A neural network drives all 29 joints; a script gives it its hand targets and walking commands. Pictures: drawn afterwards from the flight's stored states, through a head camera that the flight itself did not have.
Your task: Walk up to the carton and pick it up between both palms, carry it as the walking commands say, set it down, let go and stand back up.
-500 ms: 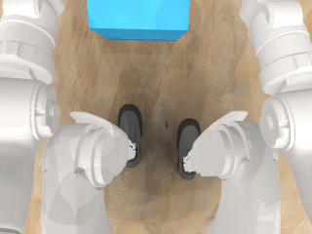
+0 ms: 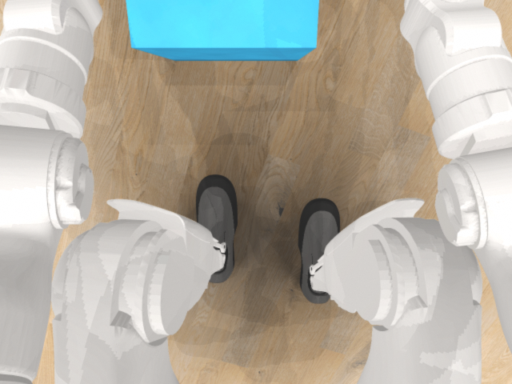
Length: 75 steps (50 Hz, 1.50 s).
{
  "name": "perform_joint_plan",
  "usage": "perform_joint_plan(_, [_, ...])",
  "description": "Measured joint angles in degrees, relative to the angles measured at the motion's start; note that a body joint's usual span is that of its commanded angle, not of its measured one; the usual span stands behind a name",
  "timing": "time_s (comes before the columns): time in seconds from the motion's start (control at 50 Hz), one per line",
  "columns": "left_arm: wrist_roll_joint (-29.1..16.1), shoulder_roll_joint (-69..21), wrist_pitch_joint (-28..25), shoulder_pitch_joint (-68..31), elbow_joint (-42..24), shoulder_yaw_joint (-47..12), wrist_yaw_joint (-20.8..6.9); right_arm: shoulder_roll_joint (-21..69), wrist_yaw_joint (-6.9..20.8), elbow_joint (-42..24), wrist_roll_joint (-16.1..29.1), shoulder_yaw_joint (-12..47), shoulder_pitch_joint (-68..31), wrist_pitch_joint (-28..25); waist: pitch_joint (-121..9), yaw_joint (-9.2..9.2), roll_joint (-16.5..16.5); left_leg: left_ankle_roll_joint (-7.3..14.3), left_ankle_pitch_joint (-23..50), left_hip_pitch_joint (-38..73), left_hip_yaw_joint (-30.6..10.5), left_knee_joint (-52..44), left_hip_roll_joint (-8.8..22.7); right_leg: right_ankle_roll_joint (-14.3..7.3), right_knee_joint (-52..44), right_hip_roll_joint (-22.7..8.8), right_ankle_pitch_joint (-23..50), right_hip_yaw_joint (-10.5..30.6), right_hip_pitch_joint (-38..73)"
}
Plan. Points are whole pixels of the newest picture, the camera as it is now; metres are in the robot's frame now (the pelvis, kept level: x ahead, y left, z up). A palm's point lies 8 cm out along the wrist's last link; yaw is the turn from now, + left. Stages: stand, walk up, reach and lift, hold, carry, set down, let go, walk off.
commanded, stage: reach and lift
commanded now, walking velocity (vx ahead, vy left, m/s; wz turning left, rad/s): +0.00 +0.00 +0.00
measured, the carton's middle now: out of the picture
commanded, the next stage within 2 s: none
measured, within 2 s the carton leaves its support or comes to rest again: leaves its support in 1.32 s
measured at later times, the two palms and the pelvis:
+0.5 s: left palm out of the picture +0.55 +0.22 -0.18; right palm out of the picture +0.56 -0.08 -0.18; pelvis +0.00 +0.00 +0.00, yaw +0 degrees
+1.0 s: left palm out of the picture +0.56 +0.22 -0.18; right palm out of the picture +0.57 -0.08 -0.18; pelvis +0.00 +0.01 -0.01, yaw +1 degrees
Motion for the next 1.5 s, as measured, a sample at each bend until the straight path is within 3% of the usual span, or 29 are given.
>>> perform_joint_plan(0.28, [1.88, -1.89, -0.04, -1.04, 1.63, 0.70, 0.01, 3.07, -0.42, 2.04, -1.93, -0.95, -1.89, 0.14, -0.01, -0.09, -0.15, -0.51, 0.90, 0.40, -0.27, -0.80, -0.27, -0.02, -0.74, 0.17, 1.14, 0.04, 0.14])
perform_joint_plan(0.72, [2.26, -4.41, -1.35, -1.62, 1.89, -1.03, 2.96, 7.62, -0.03, 4.27, -8.48, -6.08, -4.01, -1.09, 0.02, -0.32, 0.24, 0.81, 0.54, 0.86, 1.37, -0.94, -0.85, 2.03, -0.49, 0.63, -0.01, 2.17, 0.92])
perform_joint_plan(0.9, [6.03, -4.30, 2.35, -1.82, 0.90, 1.64, 0.55, 7.64, 3.00, 3.06, -12.35, -11.28, -3.75, 2.54, -0.02, -0.21, 0.08, 1.51, 0.01, 0.60, 1.71, 0.93, -0.63, 2.32, 1.32, 0.78, -0.78, 2.35, 0.94])
perform_joint_plan(1.1, [7.17, -3.96, 5.08, -0.92, -0.34, 1.57, -1.41, 7.34, 4.81, 2.03, -12.55, -12.04, -2.82, 5.12, -0.05, -0.08, 0.21, 1.50, -1.04, 0.83, 1.41, 3.01, -0.82, 2.50, 3.32, 1.44, -2.23, 2.23, 1.63])
perform_joint_plan(1.34, [7.42, -5.32, 8.10, 0.51, -3.21, -0.58, -1.09, 6.70, 1.32, -0.83, -10.31, -10.11, -0.19, 6.99, 0.16, 0.24, 0.17, 0.04, -1.72, 2.49, 0.14, 3.15, -1.83, 3.04, 3.39, 3.34, -3.20, 2.24, 3.54])
perform_joint_plan(1.5, [10.69, -6.66, 10.43, 1.42, -7.56, 2.56, 0.81, 7.36, -1.25, -5.84, -9.29, -10.62, 2.23, 8.37, 0.07, 0.06, -0.78, -1.85, -1.12, 4.20, -1.38, 1.66, -2.82, 2.97, 1.88, 4.99, -2.11, 2.10, 4.82])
